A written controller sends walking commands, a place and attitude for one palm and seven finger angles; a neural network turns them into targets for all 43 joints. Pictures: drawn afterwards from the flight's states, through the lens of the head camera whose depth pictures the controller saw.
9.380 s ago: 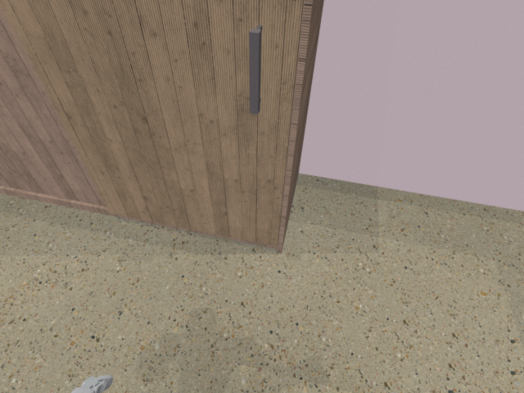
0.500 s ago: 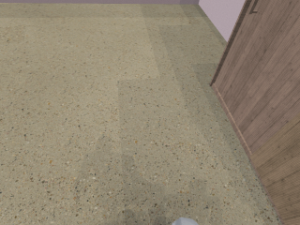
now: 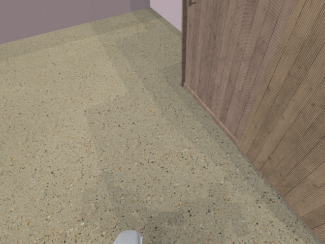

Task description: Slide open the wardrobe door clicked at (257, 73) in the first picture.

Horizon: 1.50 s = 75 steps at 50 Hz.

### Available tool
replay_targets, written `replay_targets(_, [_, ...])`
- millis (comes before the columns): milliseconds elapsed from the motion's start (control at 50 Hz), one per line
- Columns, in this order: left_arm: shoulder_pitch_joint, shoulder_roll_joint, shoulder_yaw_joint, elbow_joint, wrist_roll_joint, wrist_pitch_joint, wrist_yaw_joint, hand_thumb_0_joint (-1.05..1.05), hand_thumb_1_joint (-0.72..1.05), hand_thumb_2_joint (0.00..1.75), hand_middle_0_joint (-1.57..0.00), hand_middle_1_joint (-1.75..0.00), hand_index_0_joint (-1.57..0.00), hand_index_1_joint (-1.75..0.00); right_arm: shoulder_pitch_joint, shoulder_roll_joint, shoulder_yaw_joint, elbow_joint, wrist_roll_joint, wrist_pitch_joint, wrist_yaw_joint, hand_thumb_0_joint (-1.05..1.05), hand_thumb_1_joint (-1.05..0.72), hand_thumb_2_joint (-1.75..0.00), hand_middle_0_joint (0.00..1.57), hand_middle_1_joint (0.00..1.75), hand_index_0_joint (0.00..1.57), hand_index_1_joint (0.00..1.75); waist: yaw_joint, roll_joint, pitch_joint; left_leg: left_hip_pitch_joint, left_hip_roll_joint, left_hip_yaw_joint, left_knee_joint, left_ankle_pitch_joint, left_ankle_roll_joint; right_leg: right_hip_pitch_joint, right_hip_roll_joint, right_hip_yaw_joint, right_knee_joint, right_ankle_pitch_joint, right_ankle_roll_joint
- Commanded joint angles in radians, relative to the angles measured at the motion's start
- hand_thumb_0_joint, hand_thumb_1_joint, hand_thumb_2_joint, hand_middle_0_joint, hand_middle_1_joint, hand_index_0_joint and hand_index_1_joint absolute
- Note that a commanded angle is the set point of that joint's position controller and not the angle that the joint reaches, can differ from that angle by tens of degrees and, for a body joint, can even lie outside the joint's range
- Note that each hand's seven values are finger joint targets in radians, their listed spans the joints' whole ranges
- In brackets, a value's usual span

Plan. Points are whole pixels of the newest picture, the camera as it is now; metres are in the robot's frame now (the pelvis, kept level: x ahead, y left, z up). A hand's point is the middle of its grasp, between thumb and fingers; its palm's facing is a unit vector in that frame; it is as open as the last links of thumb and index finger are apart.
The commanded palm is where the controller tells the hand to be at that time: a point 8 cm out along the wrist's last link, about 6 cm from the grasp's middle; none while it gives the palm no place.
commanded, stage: turn to face it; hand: right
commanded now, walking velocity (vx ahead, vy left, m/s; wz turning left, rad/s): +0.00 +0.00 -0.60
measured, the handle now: out of the picture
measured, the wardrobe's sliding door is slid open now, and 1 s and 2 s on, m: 0.00 0.00 0.00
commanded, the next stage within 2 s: take the last steps up to it in 1.64 s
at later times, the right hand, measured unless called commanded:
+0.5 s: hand out of the picture +0.04 -0.15 -0.14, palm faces +0.28 +0.91 -0.30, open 7.4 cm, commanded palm none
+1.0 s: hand out of the picture -0.16 -0.18 -0.18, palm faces +0.63 +0.73 -0.26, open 7.4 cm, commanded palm none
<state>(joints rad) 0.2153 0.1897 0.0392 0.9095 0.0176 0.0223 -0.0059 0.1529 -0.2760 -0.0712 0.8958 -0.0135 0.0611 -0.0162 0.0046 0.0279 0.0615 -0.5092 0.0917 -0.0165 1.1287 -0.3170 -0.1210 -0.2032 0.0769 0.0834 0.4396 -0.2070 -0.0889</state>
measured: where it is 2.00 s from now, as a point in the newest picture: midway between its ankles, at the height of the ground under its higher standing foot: outside the picture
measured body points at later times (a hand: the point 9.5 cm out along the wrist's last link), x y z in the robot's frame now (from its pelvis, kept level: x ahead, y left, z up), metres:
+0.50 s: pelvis -0.02 +0.08 +0.00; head +0.00 +0.11 +0.44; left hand +0.07 +0.34 -0.17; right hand +0.02 -0.19 -0.11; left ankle +0.01 +0.17 -0.75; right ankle -0.06 -0.06 -0.65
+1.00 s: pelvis -0.05 +0.02 -0.01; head -0.04 -0.03 +0.44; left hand +0.20 +0.15 -0.12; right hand -0.20 -0.22 -0.16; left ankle +0.02 +0.17 -0.66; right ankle -0.12 -0.04 -0.74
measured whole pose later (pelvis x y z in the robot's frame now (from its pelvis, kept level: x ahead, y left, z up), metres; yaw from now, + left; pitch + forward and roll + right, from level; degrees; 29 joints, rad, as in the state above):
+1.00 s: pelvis -0.05 +0.02 -0.01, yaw -37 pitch +0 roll +2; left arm 0.12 0.22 0.04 0.89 0.02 0.01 0.00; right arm 0.23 -0.30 -0.07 0.94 -0.01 0.08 -0.01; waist -0.03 0.03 0.10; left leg -0.47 0.11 0.06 1.14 -0.47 -0.10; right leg -0.23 0.01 0.02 0.53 -0.30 -0.04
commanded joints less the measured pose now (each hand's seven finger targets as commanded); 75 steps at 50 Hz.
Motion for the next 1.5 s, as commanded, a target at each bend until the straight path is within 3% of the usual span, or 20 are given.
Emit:
replay_targets(0, [0.076, 0.222, 0.068, -0.049, 0.002, -0.013, 0.018, 0.0, 0.9, 0.9, -0.2, -0.3, -0.2, -0.3, -0.065, -0.088, -0.022, -0.094, -0.003, -0.027, -0.01, 0.0, -0.9, -0.9, 0.2, 0.3, 0.2, 0.3, 0.036, -0.151, -0.045, -0.082, 0.002, -0.031, -0.044, -0.013, 0.001, 0.072, -0.274, 0.336, -0.138, 0.271, -0.057])
replay_targets(140, [0.127, 0.22, 0.077, -0.033, 0.01, -0.007, 0.024, 0.0, 0.9, 0.9, -0.2, -0.3, -0.2, -0.3, -0.123, -0.057, -0.01, -0.132, 0.009, -0.036, -0.017, 0.0, -0.9, -0.9, 0.2, 0.3, 0.2, 0.3, 0.054, -0.149, -0.109, -0.018, -0.054, -0.046, -0.214, -0.114, 0.025, 0.118, -0.268, 0.462, -0.082, 0.381, -0.1])
replay_targets(260, [0.056, 0.222, 0.087, -0.045, 0.005, 0.01, 0.015, 0.0, 0.9, 0.9, -0.2, -0.3, -0.2, -0.3, 0.006, -0.058, -0.01, -0.109, 0.021, -0.045, -0.025, 0.0, -0.9, -0.9, 0.2, 0.3, 0.2, 0.3, -0.003, -0.171, -0.146, 0.321, -0.11, -0.021, -0.587, 0.006, 0.059, -0.068, -0.185, 0.458, -0.034, 0.293, -0.042])
replay_targets(280, [0.054, 0.207, 0.086, -0.045, -0.002, 0.011, 0.011, 0.0, 0.9, 0.9, -0.2, -0.3, -0.2, -0.3, 0.036, -0.073, -0.015, -0.101, 0.02, -0.053, -0.028, 0.0, -0.9, -0.9, 0.2, 0.3, 0.2, 0.3, -0.019, -0.13, -0.151, 0.447, -0.086, -0.026, -0.735, 0.101, 0.065, -0.146, -0.151, 0.42, 0.005, 0.196, -0.003])
replay_targets(320, [0.1, 0.112, 0.077, -0.064, -0.01, 0.006, 0.009, 0.0, 0.9, 0.9, -0.2, -0.3, -0.2, -0.3, 0.051, -0.203, -0.037, -0.111, -0.003, -0.067, -0.038, 0.0, -0.9, -0.9, 0.2, 0.3, 0.2, 0.3, -0.025, 0.274, -0.166, 0.659, 0.358, -0.443, -0.874, 0.103, 0.216, -0.485, 0.048, 0.087, 0.379, -0.337, 0.137])
replay_targets(340, [0.07, 0.176, 0.09, -0.066, 0.005, 0.011, 0.011, 0.0, 0.9, 0.9, -0.2, -0.3, -0.2, -0.3, 0.044, -0.192, -0.029, -0.121, 0.0, -0.059, -0.038, 0.0, -0.9, -0.9, 0.2, 0.3, 0.2, 0.3, -0.022, 0.158, -0.124, 0.443, 0.407, -0.409, -0.88, 0.133, 0.28, -0.407, 0.01, 0.071, 0.562, -0.367, 0.132])
replay_targets(380, [0.115, 0.152, 0.092, -0.026, 0.011, 0.037, -0.003, 0.0, 0.9, 0.9, -0.2, -0.3, -0.2, -0.3, -0.08, -0.132, -0.018, -0.142, 0.004, -0.062, -0.032, 0.0, -0.9, -0.9, 0.2, 0.3, 0.2, 0.3, 0.049, 0.117, -0.055, 0.293, 0.278, -0.246, -0.902, 0.032, 0.248, -0.369, -0.033, 0.047, 0.738, -0.245, 0.142])
replay_targets(440, [0.11, 0.145, 0.087, -0.01, 0.01, 0.05, -0.02, 0.0, 0.9, 0.9, -0.2, -0.3, -0.2, -0.3, -0.075, -0.077, 0.001, -0.13, 0.004, -0.069, -0.022, 0.0, -0.9, -0.9, 0.2, 0.3, 0.2, 0.3, 0.057, 0.137, 0.03, 0.223, 0.18, -0.06, -0.876, 0.13, 0.199, -0.359, -0.065, -0.013, 0.827, -0.118, 0.161])
replay_targets(560, [-0.005, 0.147, 0.077, -0.037, 0.009, 0.054, -0.023, 0.0, 0.9, 0.9, -0.2, -0.3, -0.2, -0.3, 0.063, -0.104, -0.009, -0.084, -0.005, -0.069, -0.023, 0.0, -0.9, -0.9, 0.2, 0.3, 0.2, 0.3, -0.008, 0.143, 0.027, 0.332, 0.227, -0.027, -0.861, 0.111, 0.227, -0.394, -0.105, -0.048, 0.73, -0.131, 0.183])
replay_targets(700, [-0.118, 0.123, 0.048, -0.071, -0.009, 0.027, -0.022, 0.0, 0.9, 0.9, -0.2, -0.3, -0.2, -0.3, 0.141, -0.156, -0.029, -0.049, -0.02, -0.062, -0.016, 0.0, -0.9, -0.9, 0.2, 0.3, 0.2, 0.3, -0.057, 0.199, -0.058, 0.439, 0.279, 0.05, -0.723, 0.489, 0.254, -0.239, -0.1, -0.146, 0.353, -0.266, 0.165])
replay_targets(780, [0.003, 0.16, 0.053, -0.046, -0.008, 0.003, -0.017, 0.0, 0.9, 0.9, -0.2, -0.3, -0.2, -0.3, 0.119, -0.163, -0.037, -0.043, -0.005, -0.05, -0.011, 0.0, -0.9, -0.9, 0.2, 0.3, 0.2, 0.3, 0.012, 0.127, -0.163, 0.379, 0.242, 0.172, -0.493, 0.495, 0.149, 0.038, -0.083, -0.166, -0.025, 0.025, 0.133])
replay_targets(820, [0.11, 0.359, 0.101, -0.034, -0.005, -0.009, -0.007, 0.0, 0.9, 0.9, -0.2, -0.3, -0.2, -0.3, 0.085, -0.05, -0.007, -0.104, 0.003, -0.04, -0.003, 0.0, -0.9, -0.9, 0.2, 0.3, 0.2, 0.3, 0.079, -0.369, -0.216, -0.098, 0.04, 0.172, -0.101, -0.364, 0.019, 0.333, -0.485, 0.327, -0.058, 0.747, -0.037])
replay_targets(840, [0.149, 0.359, 0.096, -0.01, -0.007, 0.0, -0.002, 0.0, 0.9, 0.9, -0.2, -0.3, -0.2, -0.3, 0.04, -0.079, -0.005, -0.113, -0.004, -0.028, -0.01, 0.0, -0.9, -0.9, 0.2, 0.3, 0.2, 0.3, 0.093, -0.257, -0.226, -0.088, 0.052, 0.08, -0.012, -0.356, 0.037, 0.301, -0.516, 0.27, -0.018, 0.805, -0.108])
replay_targets(940, [-0.016, 0.246, 0.059, -0.052, 0.0, -0.014, 0.021, 0.0, 0.9, 0.9, -0.2, -0.3, -0.2, -0.3, 0.029, -0.08, -0.015, -0.062, -0.002, -0.033, 0.002, 0.0, -0.9, -0.9, 0.2, 0.3, 0.2, 0.3, 0.02, -0.193, -0.103, -0.084, 0.028, 0.039, 0.06, -0.115, 0.017, 0.172, -0.307, 0.126, -0.029, 0.709, -0.046])
replay_targets(1180, [0.055, 0.244, 0.075, -0.055, 0.008, -0.005, 0.017, 0.0, 0.9, 0.9, -0.2, -0.3, -0.2, -0.3, -0.106, -0.063, -0.003, -0.128, 0.008, -0.035, -0.01, 0.0, -0.9, -0.9, 0.2, 0.3, 0.2, 0.3, 0.044, -0.172, -0.077, -0.015, -0.026, -0.003, -0.174, -0.113, 0.005, 0.11, -0.286, 0.325, -0.048, 0.526, -0.095])
replay_targets(1300, [0.008, 0.234, 0.082, -0.066, 0.005, 0.002, 0.017, 0.0, 0.9, 0.9, -0.2, -0.3, -0.2, -0.3, -0.001, -0.062, -0.003, -0.117, 0.017, -0.055, -0.015, 0.0, -0.9, -0.9, 0.2, 0.3, 0.2, 0.3, -0.012, -0.183, -0.126, 0.292, -0.082, 0.018, -0.57, 0.025, 0.036, -0.027, -0.224, 0.364, 0.051, 0.504, -0.048])
replay_targets(1320, [0.012, 0.209, 0.078, -0.067, -0.002, 0.001, 0.015, 0.0, 0.9, 0.9, -0.2, -0.3, -0.2, -0.3, 0.046, -0.078, -0.007, -0.104, 0.016, -0.067, -0.018, 0.0, -0.9, -0.9, 0.2, 0.3, 0.2, 0.3, -0.033, -0.115, -0.155, 0.427, -0.05, 0.0, -0.742, 0.15, 0.039, -0.094, -0.179, 0.338, 0.105, 0.373, -0.005])
replay_targets(1360, [0.042, 0.117, 0.066, -0.092, -0.01, -0.003, 0.009, 0.0, 0.9, 0.9, -0.2, -0.3, -0.2, -0.3, 0.102, -0.212, -0.033, -0.094, -0.007, -0.08, -0.028, 0.0, -0.9, -0.9, 0.2, 0.3, 0.2, 0.3, -0.051, 0.264, -0.182, 0.627, 0.382, -0.381, -0.803, 0.401, 0.213, -0.407, 0.034, 0.036, 0.449, -0.382, 0.133])
replay_targets(1380, [0.03, 0.161, 0.079, -0.088, -0.002, 0.009, 0.013, 0.0, 0.9, 0.9, -0.2, -0.3, -0.2, -0.3, 0.105, -0.206, -0.027, -0.1, -0.003, -0.072, -0.028, 0.0, -0.9, -0.9, 0.2, 0.3, 0.2, 0.3, -0.047, 0.168, -0.15, 0.459, 0.418, -0.353, -0.807, 0.385, 0.283, -0.361, -0.011, 0.056, 0.63, -0.42, 0.125])
replay_targets(1480, [0.086, 0.135, 0.077, -0.012, 0.009, 0.047, -0.013, 0.0, 0.9, 0.9, -0.2, -0.3, -0.2, -0.3, -0.055, -0.086, -0.002, -0.121, -0.003, -0.069, -0.02, 0.0, -0.9, -0.9, 0.2, 0.3, 0.2, 0.3, 0.035, 0.163, 0.003, 0.208, 0.198, -0.053, -0.865, 0.069, 0.203, -0.309, -0.073, -0.009, 0.831, -0.148, 0.141])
